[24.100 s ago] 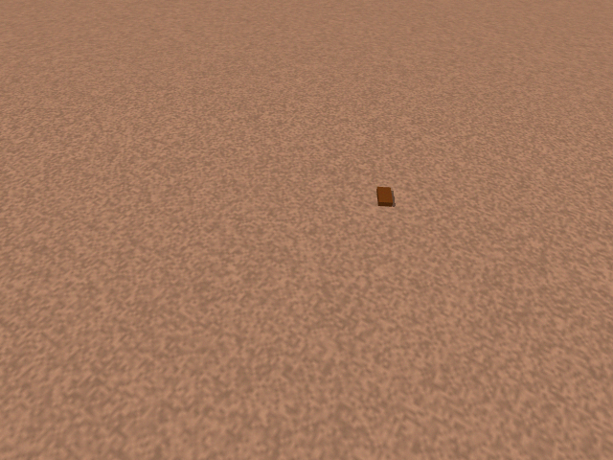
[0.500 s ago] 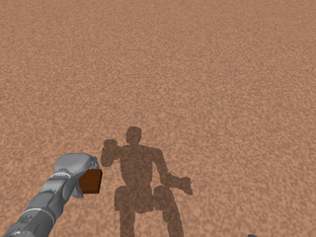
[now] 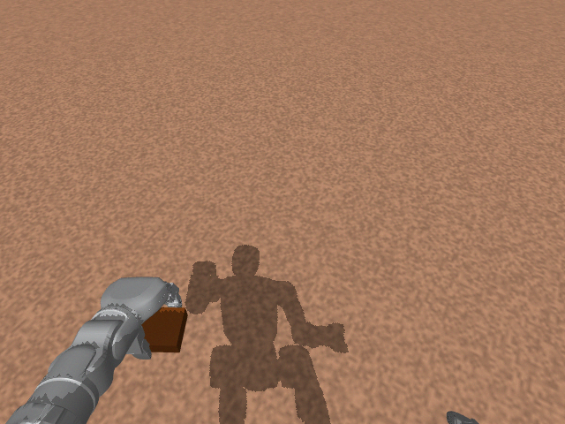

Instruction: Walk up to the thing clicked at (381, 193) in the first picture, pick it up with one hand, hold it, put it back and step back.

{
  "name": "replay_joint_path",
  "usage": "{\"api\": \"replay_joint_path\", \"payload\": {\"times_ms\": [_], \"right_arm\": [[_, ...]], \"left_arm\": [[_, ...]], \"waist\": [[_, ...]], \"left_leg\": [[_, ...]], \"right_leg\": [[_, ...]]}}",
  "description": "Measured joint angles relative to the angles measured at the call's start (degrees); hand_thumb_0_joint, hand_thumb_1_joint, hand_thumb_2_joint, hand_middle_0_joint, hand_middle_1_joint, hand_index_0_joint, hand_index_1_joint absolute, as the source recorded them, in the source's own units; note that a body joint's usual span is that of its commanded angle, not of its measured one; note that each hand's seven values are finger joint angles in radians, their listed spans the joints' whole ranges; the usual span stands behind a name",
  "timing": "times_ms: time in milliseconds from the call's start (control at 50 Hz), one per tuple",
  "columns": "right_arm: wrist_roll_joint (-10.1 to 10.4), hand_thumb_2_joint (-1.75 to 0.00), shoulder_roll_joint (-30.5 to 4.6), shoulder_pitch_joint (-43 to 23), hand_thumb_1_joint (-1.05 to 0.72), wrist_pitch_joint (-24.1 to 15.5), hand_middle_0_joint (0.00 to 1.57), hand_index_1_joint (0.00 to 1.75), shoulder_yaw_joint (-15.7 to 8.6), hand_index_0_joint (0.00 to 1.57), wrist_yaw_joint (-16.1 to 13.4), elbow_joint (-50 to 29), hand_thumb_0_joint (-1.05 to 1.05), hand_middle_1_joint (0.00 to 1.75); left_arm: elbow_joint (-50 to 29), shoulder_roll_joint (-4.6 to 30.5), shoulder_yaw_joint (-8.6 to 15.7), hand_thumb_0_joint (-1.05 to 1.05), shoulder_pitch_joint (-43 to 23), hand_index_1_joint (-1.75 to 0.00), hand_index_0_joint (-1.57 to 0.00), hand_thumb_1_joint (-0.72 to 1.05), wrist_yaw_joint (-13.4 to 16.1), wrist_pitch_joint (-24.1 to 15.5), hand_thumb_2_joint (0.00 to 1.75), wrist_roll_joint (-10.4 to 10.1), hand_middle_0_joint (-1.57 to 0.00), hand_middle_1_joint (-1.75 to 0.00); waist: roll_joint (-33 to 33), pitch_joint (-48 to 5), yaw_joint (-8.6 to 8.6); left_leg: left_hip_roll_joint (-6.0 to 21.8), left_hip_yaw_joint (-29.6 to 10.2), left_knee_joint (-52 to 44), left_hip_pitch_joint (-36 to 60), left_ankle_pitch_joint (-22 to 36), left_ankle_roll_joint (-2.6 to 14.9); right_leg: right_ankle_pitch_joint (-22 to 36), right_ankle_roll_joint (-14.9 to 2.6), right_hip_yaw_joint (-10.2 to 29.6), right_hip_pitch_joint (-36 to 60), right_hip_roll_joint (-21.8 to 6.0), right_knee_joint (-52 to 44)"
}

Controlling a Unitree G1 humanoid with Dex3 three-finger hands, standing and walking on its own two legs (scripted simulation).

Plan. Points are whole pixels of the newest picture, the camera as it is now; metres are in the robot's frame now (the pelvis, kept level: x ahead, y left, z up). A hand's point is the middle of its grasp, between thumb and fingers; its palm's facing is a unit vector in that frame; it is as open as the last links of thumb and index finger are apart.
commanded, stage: hold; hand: left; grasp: from above
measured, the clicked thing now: (149, 328) +0.30 +0.23 -0.10
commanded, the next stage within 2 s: crouch in 1.36 s
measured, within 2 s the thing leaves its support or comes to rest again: neither
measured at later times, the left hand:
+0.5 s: hand (138, 332) +0.27 +0.22 -0.04, palm faces -0.47 -0.03 -0.88, open 9.2 cm
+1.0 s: hand (139, 334) +0.27 +0.21 -0.03, palm faces -0.48 -0.03 -0.88, open 9.3 cm
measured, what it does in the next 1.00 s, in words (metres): stands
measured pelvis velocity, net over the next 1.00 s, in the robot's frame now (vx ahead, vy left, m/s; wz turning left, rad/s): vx -0.02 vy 0.00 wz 0.00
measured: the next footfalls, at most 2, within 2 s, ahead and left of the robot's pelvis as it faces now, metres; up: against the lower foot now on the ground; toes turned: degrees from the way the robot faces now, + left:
none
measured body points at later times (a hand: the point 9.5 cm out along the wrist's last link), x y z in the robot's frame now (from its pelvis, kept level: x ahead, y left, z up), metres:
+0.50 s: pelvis -0.01 +0.00 +0.01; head +0.00 -0.02 +0.46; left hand +0.30 +0.22 +0.01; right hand +0.12 -0.26 -0.11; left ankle +0.00 +0.12 -0.72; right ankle +0.01 -0.15 -0.72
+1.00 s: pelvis -0.02 +0.00 +0.01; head -0.01 -0.03 +0.46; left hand +0.29 +0.21 +0.02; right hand +0.13 -0.26 -0.10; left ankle +0.00 +0.12 -0.72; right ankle +0.01 -0.15 -0.72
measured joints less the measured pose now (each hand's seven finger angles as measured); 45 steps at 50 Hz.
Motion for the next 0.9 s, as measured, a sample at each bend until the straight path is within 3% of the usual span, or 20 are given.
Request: {"api": "replay_joint_path", "payload": {"times_ms": [900], "right_arm": [[0.56,-0.9,0.17,-2.62,-0.91,-0.09,0.2,0.29,1.59,0.2,-1.37,-0.59,0.01,0.3]], "left_arm": [[-5.36,0.21,-1.31,0.0,1.32,-0.32,-0.83,0.13,-4.46,-0.32,0.35,-1.78,-0.83,-0.31]], "waist": [[0.82,2.62,1.56]], "left_leg": [[-0.16,0.43,-7.38,7.4,4.67,-0.15]], "right_leg": [[4.21,-0.28,0.31,6.79,-0.02,-6.34]]}}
